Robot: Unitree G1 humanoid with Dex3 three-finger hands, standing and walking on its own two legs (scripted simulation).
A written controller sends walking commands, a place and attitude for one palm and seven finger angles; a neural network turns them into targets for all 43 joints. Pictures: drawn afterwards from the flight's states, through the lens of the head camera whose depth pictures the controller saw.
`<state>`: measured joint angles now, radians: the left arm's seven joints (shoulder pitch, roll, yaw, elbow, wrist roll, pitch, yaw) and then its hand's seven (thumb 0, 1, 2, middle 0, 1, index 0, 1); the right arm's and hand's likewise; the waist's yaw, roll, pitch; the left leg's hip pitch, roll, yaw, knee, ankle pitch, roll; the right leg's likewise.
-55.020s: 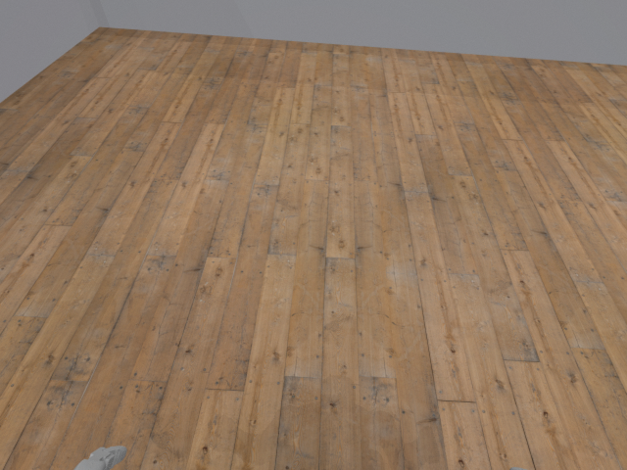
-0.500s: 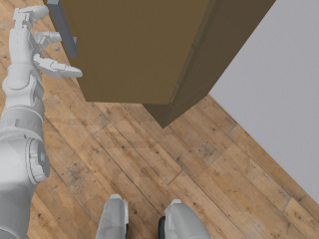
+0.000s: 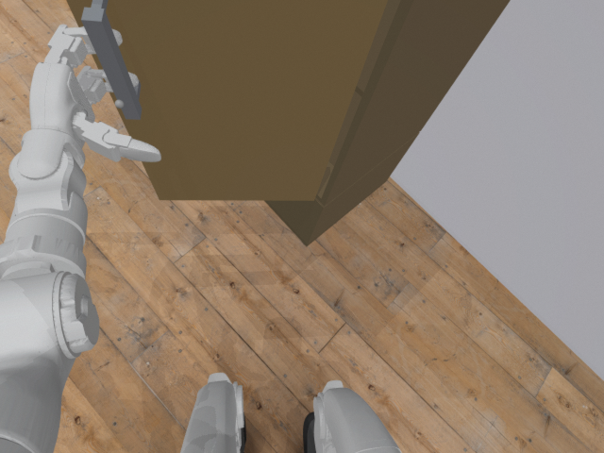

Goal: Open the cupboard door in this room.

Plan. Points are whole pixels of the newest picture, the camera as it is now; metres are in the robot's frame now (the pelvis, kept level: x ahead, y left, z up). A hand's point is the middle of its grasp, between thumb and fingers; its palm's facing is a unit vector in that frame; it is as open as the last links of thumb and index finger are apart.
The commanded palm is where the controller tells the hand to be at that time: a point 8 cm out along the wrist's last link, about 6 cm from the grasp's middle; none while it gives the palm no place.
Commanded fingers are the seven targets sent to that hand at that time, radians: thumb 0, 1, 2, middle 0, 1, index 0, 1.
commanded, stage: move the hooked fingers beside the handle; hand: left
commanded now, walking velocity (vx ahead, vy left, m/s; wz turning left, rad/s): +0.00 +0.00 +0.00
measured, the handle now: (118, 59) +0.59 +0.20 +0.08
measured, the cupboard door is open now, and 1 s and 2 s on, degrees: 52 52 52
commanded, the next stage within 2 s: slide the fingers in behind the handle in 1.96 s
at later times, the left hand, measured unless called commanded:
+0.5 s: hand (98, 105) +0.52 +0.22 +0.07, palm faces +0.04 -1.00 -0.02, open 14.0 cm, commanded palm +0.51 +0.25 +0.06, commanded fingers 0.00 -0.50 0.30 -0.30 -1.20 -0.30 -1.20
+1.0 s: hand (52, 106) +0.51 +0.27 +0.07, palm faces +0.04 -1.00 -0.01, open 14.0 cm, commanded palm +0.51 +0.29 +0.06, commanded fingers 0.00 -0.50 0.30 -0.30 -1.20 -0.30 -1.20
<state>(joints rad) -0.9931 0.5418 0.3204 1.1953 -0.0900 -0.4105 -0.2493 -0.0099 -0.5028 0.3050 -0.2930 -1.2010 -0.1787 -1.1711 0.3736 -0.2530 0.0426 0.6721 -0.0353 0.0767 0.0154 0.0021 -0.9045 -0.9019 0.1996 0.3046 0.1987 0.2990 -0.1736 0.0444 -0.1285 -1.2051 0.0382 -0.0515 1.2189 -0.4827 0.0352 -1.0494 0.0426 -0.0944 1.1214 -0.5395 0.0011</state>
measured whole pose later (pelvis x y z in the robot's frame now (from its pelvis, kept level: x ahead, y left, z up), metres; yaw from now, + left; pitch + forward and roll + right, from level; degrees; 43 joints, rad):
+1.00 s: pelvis -0.01 -0.01 -0.01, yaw -2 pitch +27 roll -7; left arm -0.97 0.77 0.49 1.24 -0.12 -0.35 -0.43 -0.01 -0.50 0.31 -0.29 -1.20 -0.30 -1.20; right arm 0.37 -0.27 0.08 0.64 0.01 0.07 -0.04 0.00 -0.90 -0.90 0.20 0.30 0.20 0.30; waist -0.18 0.04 -0.12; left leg -1.24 0.07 -0.04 1.25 -0.49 0.03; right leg -1.10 0.07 -0.08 1.15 -0.53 0.00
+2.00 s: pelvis -0.01 -0.01 -0.01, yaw -2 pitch +27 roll -7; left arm -1.00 0.80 0.52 1.26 -0.10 -0.36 -0.43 -0.01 -0.50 0.31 -0.30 -1.20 -0.30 -1.20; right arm 0.34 -0.29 0.08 0.62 0.00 0.06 -0.04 0.00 -0.90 -0.90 0.20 0.30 0.20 0.30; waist -0.20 0.03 -0.11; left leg -1.26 0.07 -0.05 1.26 -0.49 0.03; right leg -1.11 0.08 -0.08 1.17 -0.54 -0.01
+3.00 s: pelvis +0.00 -0.01 +0.00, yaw -2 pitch +27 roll -5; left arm -0.97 0.60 0.44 1.21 -0.08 -0.38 -0.26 -0.01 -0.50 0.31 -0.30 -1.20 -0.30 -1.20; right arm 0.39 -0.26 0.06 0.65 -0.03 0.07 0.00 0.00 -0.90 -0.90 0.20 0.30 0.20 0.30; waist -0.20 0.04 -0.13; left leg -1.21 0.06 -0.03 1.22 -0.49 0.03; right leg -1.08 0.06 -0.06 1.14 -0.54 -0.01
